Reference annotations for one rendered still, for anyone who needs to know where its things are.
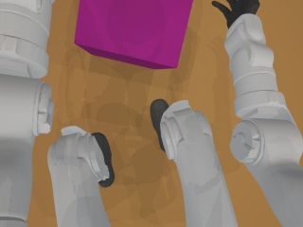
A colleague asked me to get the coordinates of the right robot hand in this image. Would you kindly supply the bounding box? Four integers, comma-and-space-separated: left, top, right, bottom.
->
211, 0, 260, 29

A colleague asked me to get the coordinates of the robot left forearm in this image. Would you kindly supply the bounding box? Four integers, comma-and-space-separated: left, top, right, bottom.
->
0, 0, 55, 79

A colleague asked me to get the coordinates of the robot right forearm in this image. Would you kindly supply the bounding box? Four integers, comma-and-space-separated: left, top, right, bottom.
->
224, 13, 303, 151

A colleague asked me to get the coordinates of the robot right upper arm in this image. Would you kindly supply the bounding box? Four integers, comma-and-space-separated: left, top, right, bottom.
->
229, 117, 303, 227

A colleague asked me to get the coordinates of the carton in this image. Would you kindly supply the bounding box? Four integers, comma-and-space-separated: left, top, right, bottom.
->
74, 0, 193, 70

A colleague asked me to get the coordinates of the robot right thigh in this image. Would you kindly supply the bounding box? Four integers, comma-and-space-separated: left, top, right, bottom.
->
160, 108, 239, 227

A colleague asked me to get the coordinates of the left robot foot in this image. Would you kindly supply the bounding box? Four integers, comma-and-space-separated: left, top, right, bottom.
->
91, 132, 115, 187

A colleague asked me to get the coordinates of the robot left upper arm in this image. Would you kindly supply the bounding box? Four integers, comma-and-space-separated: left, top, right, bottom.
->
0, 74, 54, 227

